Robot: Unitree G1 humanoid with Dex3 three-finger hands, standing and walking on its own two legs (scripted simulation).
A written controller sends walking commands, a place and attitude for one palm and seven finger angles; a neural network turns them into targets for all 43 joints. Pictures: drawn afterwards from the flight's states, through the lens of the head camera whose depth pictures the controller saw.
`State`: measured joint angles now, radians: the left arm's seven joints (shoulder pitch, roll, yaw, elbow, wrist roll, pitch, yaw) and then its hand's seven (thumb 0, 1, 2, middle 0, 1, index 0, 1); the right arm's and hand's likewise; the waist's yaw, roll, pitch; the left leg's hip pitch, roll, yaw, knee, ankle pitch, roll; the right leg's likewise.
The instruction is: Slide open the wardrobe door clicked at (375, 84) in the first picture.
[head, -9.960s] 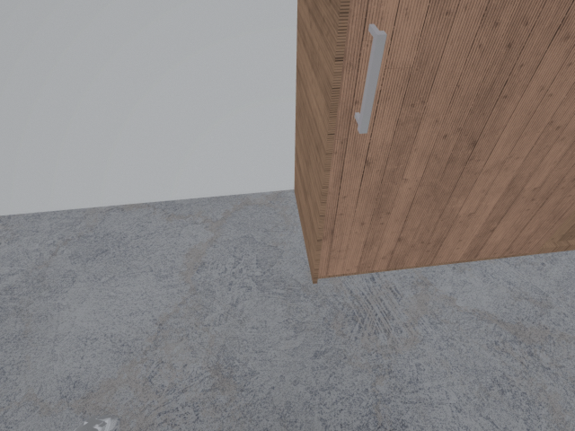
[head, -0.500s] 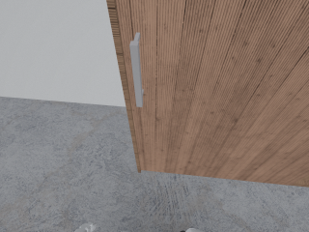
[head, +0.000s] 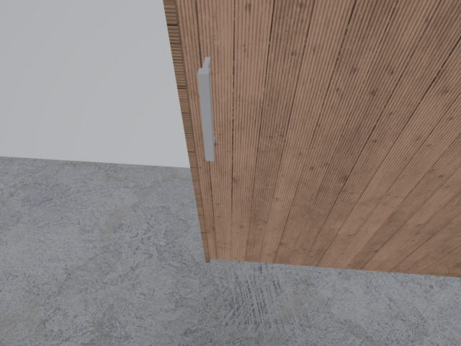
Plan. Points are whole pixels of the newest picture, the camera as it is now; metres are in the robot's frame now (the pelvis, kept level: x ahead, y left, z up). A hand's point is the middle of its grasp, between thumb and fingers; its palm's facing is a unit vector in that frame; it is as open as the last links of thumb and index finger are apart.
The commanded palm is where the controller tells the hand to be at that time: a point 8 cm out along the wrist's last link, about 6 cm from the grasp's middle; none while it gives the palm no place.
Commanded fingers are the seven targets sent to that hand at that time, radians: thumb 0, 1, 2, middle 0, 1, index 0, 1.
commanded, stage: come to a stop and stand still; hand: left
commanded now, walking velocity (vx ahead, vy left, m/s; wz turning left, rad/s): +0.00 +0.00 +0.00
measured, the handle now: (208, 114) +0.53 +0.07 +0.11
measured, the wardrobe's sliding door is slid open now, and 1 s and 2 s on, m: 0.00 0.00 0.00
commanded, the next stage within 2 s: look again from close up in 0.58 s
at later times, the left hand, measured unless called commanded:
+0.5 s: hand out of the picture -0.03 +0.14 -0.18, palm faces +0.05 -0.98 -0.17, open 7.4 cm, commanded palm none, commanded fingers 0.00 0.90 0.90 -0.20 -0.30 -0.20 -0.30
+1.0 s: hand out of the picture -0.06 +0.14 -0.18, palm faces +0.08 -0.99 -0.14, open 7.4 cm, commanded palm none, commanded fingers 0.00 0.90 0.90 -0.20 -0.30 -0.20 -0.30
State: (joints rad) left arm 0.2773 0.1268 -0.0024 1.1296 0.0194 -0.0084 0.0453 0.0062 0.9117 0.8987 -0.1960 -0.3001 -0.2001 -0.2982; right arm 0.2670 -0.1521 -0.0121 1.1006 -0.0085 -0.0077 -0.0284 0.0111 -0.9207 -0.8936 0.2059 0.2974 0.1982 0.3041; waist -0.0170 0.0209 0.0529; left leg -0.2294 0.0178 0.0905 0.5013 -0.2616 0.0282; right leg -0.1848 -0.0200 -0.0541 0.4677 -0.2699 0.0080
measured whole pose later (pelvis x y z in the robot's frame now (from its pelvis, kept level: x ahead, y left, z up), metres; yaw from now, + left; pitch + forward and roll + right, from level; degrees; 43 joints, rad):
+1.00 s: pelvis -0.03 -0.01 +0.00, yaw +2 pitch -1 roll +0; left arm 0.36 0.12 0.00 1.08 0.02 -0.01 0.03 0.01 0.91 0.90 -0.20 -0.30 -0.20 -0.30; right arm 0.32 -0.12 0.01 1.11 -0.01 -0.01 -0.02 0.01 -0.92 -0.89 0.20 0.30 0.20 0.30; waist 0.01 -0.02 0.01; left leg -0.25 0.01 0.06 0.45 -0.18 0.02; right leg -0.21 -0.02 -0.08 0.45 -0.22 -0.01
